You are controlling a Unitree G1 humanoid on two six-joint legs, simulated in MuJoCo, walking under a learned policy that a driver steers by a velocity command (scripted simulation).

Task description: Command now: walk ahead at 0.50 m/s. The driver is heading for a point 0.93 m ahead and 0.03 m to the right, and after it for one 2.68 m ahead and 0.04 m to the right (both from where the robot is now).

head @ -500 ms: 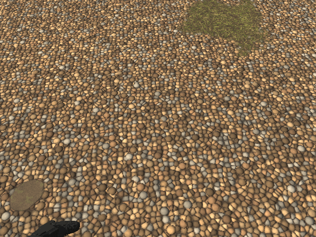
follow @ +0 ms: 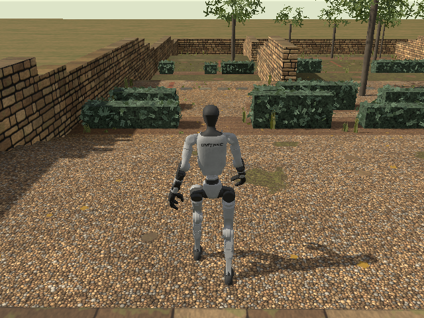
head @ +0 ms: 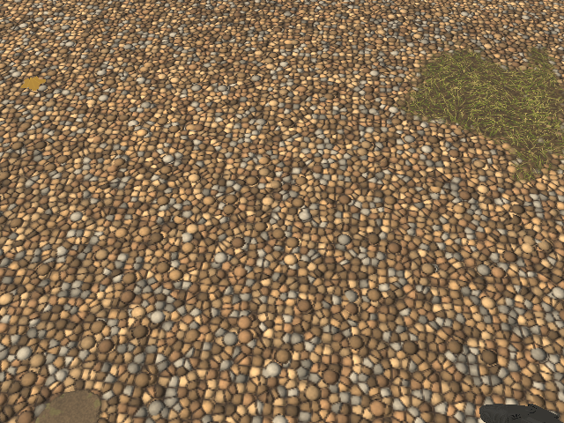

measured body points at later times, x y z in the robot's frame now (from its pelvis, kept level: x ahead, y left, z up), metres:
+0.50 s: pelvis +0.26 +0.01 +0.01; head +0.29 +0.02 +0.46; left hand +0.48 +0.24 -0.09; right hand +0.25 -0.26 -0.12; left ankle +0.14 +0.12 -0.73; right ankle +0.44 -0.13 -0.70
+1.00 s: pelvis +0.54 -0.01 +0.01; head +0.56 -0.01 +0.46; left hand +0.53 +0.26 -0.12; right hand +0.73 -0.26 -0.09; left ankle +0.73 +0.14 -0.69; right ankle +0.45 -0.12 -0.73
